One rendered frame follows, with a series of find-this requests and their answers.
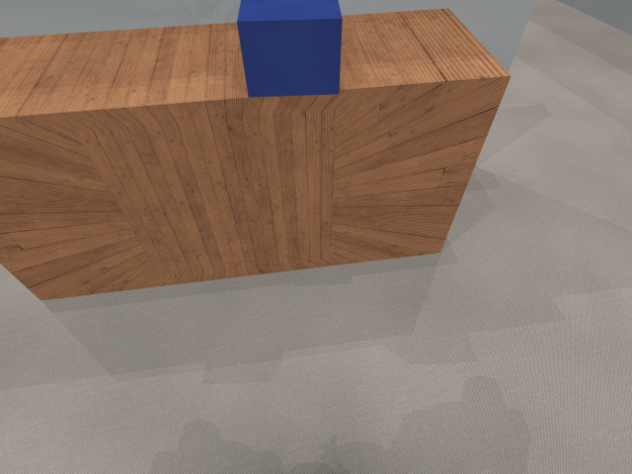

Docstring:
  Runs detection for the pedestal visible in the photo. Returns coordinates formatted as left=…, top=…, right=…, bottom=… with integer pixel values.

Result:
left=0, top=9, right=511, bottom=300

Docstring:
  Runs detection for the carton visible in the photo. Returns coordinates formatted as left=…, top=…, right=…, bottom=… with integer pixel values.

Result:
left=237, top=0, right=343, bottom=97

